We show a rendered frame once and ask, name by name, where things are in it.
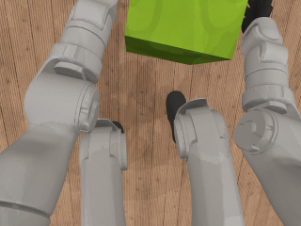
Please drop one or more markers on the robot thigh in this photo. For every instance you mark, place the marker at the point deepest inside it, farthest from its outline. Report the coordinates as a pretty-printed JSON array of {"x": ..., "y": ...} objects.
[
  {"x": 101, "y": 178},
  {"x": 215, "y": 199}
]

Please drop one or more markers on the right robot upper arm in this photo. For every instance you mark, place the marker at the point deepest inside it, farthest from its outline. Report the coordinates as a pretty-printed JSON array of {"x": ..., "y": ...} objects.
[{"x": 271, "y": 145}]

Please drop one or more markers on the robot left forearm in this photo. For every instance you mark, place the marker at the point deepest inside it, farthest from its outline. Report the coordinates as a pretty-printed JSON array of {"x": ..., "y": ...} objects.
[{"x": 79, "y": 52}]

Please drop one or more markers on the left robot upper arm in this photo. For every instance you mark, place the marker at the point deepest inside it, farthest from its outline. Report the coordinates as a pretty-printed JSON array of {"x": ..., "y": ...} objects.
[{"x": 34, "y": 167}]

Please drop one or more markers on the robot right thigh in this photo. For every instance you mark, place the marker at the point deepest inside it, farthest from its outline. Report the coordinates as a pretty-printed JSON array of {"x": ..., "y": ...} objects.
[{"x": 215, "y": 199}]

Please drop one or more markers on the robot right forearm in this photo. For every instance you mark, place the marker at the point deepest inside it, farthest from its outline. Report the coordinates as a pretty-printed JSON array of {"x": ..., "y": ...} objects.
[{"x": 266, "y": 70}]

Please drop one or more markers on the robot right hand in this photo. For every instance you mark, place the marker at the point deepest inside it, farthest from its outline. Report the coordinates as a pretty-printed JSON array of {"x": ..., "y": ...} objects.
[{"x": 258, "y": 8}]

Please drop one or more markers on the carton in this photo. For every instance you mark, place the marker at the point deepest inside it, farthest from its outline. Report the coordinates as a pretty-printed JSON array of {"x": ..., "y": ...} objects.
[{"x": 189, "y": 32}]

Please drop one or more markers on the robot left thigh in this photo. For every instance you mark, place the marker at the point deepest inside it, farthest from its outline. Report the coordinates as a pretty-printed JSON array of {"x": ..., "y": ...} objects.
[{"x": 101, "y": 178}]

